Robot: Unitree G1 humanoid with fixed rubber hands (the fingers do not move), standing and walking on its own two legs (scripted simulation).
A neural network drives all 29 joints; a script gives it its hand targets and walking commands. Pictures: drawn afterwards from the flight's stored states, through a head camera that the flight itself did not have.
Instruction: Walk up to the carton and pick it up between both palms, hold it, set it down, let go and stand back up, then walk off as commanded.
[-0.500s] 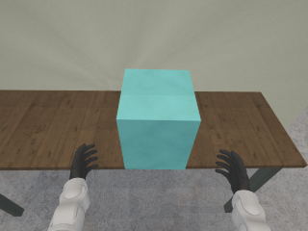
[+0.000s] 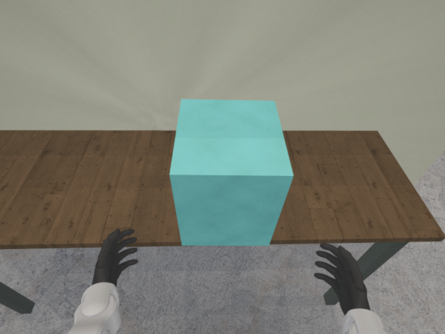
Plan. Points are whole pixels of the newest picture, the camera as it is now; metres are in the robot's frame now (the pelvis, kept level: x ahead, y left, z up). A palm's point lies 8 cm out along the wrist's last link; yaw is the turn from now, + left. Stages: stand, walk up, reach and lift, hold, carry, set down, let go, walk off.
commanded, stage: set down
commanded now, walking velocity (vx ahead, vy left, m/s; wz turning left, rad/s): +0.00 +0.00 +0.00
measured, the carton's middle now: (226, 175) +0.43 +0.01 +0.02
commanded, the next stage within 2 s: let go in 0.94 s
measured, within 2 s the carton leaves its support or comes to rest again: neither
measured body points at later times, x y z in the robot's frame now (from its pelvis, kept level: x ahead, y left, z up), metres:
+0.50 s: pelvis +0.01 +0.00 +0.00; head +0.03 +0.00 +0.45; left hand +0.23 +0.21 -0.03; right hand +0.21 -0.21 -0.02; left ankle +0.07 +0.13 -0.74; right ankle +0.02 -0.13 -0.74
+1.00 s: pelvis +0.03 +0.00 +0.00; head +0.06 +0.00 +0.45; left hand +0.22 +0.21 -0.06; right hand +0.19 -0.21 -0.07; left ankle +0.07 +0.13 -0.74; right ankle +0.02 -0.13 -0.74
